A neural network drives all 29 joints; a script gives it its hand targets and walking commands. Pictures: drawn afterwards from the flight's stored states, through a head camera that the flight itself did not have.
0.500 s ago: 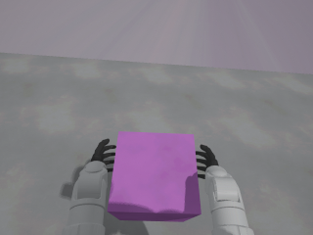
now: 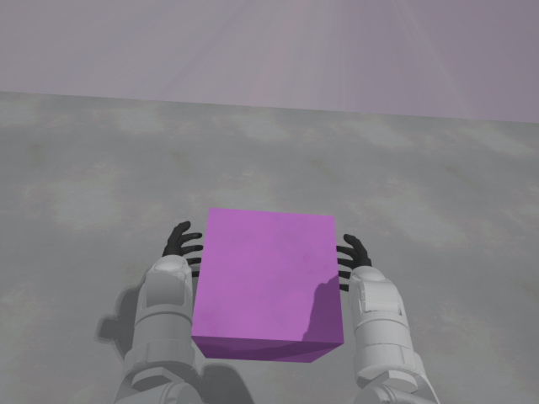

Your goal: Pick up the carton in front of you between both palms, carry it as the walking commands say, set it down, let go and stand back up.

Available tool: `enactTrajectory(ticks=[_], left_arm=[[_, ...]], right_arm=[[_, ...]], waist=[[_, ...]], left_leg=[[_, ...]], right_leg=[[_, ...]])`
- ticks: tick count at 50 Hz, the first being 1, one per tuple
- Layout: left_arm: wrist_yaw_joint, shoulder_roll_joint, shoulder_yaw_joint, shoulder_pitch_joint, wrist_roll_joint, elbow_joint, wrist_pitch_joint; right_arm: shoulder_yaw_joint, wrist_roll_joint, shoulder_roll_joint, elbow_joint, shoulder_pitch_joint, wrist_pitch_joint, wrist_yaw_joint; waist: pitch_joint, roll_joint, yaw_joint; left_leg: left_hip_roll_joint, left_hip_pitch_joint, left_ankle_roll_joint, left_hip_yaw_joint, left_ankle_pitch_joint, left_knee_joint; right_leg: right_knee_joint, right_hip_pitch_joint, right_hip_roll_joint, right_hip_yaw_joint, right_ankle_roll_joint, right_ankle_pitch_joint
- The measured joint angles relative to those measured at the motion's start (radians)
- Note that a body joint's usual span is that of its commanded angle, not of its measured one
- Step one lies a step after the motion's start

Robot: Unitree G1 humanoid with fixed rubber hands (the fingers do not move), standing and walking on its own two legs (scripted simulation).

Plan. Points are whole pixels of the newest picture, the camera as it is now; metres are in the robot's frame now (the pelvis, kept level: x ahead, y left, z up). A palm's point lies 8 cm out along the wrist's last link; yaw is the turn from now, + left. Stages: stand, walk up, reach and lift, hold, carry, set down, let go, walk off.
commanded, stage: set down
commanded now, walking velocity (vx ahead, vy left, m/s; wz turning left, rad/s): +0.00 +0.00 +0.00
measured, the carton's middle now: (264, 292) +0.34 +0.01 -0.06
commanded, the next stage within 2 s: none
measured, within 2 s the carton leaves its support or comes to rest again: neither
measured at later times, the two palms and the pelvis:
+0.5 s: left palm (196, 309) +0.36 +0.15 -0.16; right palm (332, 309) +0.38 -0.14 -0.17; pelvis -0.02 -0.01 -0.09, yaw -1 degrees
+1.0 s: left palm (203, 327) +0.39 +0.15 -0.30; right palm (317, 318) +0.43 -0.14 -0.32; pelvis -0.05 -0.01 -0.22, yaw +0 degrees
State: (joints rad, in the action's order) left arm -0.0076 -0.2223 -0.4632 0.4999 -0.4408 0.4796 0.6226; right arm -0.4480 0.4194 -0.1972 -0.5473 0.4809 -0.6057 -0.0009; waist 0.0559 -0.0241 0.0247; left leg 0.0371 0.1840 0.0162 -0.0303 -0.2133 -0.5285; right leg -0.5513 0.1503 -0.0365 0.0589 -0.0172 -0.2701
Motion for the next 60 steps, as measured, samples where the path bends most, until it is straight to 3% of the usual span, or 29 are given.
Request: enactTrajectory(ticks=[5,9,15,20,25,37,60], left_arm=[[-0.004,-0.022,-0.079,0.068,-0.047,0.055,-0.100],[-0.015,-0.030,-0.084,0.074,-0.041,0.057,-0.221],[-0.067,-0.026,-0.033,0.058,0.055,0.025,-0.402],[-0.113,-0.017,0.024,0.038,0.161,-0.030,-0.471],[-0.127,-0.012,0.029,0.065,0.207,-0.056,-0.467],[-0.114,0.008,-0.065,0.217,0.163,0.033,-0.398],[-0.187,0.072,-0.096,0.475,0.238,0.090,-0.382]], right_arm=[[-0.072,0.060,0.002,-0.062,0.073,0.093,-0.013],[-0.064,0.051,0.014,-0.063,0.084,0.202,-0.013],[0.017,-0.061,0.052,-0.050,0.082,0.374,0.028],[0.097,-0.172,0.084,-0.030,0.090,0.440,0.081],[0.109,-0.213,0.100,-0.030,0.140,0.433,0.102],[0.056,-0.167,0.156,-0.173,0.321,0.366,0.074],[0.173,-0.245,0.324,-0.362,0.667,0.353,0.110]], waist=[[0.015,0.007,0.002],[0.029,0.011,0.001],[0.035,0.013,0.006],[-0.052,0.010,0.014],[-0.158,0.009,0.018],[-0.265,0.002,0.025],[-0.150,0.013,0.049]], left_leg=[[0.005,0.143,-0.001,-0.005,-0.017,-0.068],[0.008,0.317,-0.004,-0.010,-0.016,-0.120],[0.007,0.633,-0.014,-0.017,-0.028,-0.242],[0.013,0.913,-0.028,-0.034,-0.069,-0.388],[0.020,1.117,-0.038,-0.041,-0.113,-0.525],[0.037,1.412,-0.052,-0.046,-0.181,-0.765],[0.068,1.852,-0.084,-0.036,-0.257,-1.185]], right_leg=[[-0.070,0.143,-0.004,0.002,0.007,-0.018],[-0.128,0.319,-0.007,0.000,0.008,-0.021],[-0.252,0.637,-0.021,-0.001,0.007,-0.034],[-0.398,0.918,-0.040,0.007,0.010,-0.071],[-0.535,1.123,-0.054,0.008,0.011,-0.114],[-0.781,1.419,-0.069,-0.001,0.011,-0.187],[-1.215,1.867,-0.105,-0.008,0.025,-0.266]])
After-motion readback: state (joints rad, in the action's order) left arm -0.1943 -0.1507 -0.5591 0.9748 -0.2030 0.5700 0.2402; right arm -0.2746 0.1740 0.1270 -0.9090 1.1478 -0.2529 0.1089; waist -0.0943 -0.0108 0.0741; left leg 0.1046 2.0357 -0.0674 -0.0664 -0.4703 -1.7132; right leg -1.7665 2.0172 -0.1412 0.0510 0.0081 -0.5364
